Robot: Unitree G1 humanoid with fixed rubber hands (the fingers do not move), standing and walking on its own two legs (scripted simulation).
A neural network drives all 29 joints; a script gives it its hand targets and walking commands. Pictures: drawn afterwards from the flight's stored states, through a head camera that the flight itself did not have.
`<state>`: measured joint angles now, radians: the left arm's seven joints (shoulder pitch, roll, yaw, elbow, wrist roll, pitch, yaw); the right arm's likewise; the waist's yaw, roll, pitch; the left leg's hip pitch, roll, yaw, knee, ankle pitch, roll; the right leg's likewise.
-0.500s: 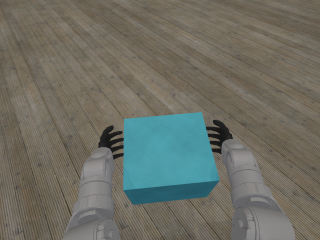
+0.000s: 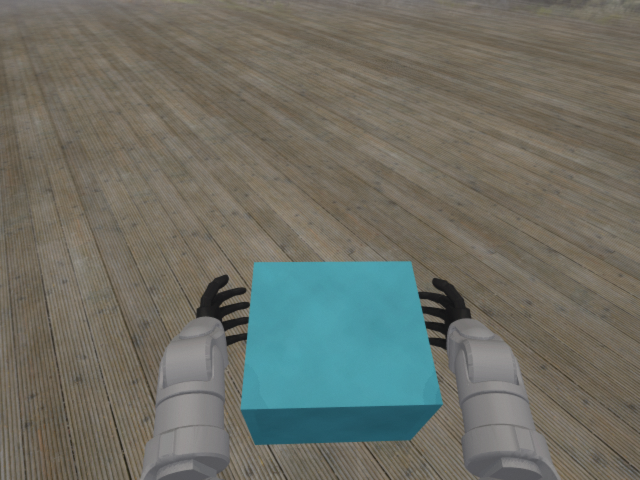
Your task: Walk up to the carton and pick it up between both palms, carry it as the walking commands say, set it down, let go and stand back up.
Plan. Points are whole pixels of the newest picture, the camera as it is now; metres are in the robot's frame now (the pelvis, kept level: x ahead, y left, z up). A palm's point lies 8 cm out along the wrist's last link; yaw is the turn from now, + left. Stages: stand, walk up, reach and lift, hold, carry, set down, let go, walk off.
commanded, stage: reach and lift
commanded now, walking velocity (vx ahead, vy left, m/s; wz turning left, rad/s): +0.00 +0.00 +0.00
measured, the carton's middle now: (333, 352) +0.32 +0.02 -0.02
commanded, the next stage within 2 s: hold in 1.42 s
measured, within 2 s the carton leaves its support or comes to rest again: neither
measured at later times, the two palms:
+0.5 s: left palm (231, 333) +0.29 +0.16 +0.06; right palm (478, 343) +0.30 -0.16 +0.06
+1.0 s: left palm (231, 326) +0.29 +0.15 +0.07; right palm (482, 350) +0.29 -0.17 +0.06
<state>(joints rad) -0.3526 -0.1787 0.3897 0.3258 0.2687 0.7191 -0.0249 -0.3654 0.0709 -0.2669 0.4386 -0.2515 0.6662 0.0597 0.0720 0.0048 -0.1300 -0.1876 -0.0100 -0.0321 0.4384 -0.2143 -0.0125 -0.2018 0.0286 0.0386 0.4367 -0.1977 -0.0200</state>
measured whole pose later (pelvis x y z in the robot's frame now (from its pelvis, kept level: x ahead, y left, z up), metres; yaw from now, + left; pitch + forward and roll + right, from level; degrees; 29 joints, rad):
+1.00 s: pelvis -0.01 +0.00 +0.00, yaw +0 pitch -4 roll +0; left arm -0.35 -0.18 0.34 0.29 0.27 0.75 -0.03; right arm -0.33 0.08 -0.27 0.33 -0.25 0.75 0.03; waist 0.00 0.00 -0.09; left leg -0.17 -0.01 -0.03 0.43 -0.20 -0.01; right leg -0.17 0.03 0.04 0.40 -0.17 -0.02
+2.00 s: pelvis -0.02 +0.01 -0.01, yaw +3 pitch -4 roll -1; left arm -0.31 -0.17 0.24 0.20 0.27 0.79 -0.01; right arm -0.30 0.10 -0.26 0.19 -0.21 0.82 -0.02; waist -0.01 -0.01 -0.09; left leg -0.33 -0.01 -0.03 0.79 -0.30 -0.01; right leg -0.22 0.01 -0.01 0.52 -0.23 -0.01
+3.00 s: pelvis -0.15 +0.29 -0.03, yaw +34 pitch +3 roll -2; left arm -0.21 -0.14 0.12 -0.35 0.14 1.23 0.18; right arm -0.25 0.15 -0.12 -0.33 -0.08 1.23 -0.21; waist 0.02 0.00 -0.09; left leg -0.52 -0.08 -0.04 0.71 -0.23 0.08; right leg -0.50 -0.02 -0.07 1.05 -0.61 0.14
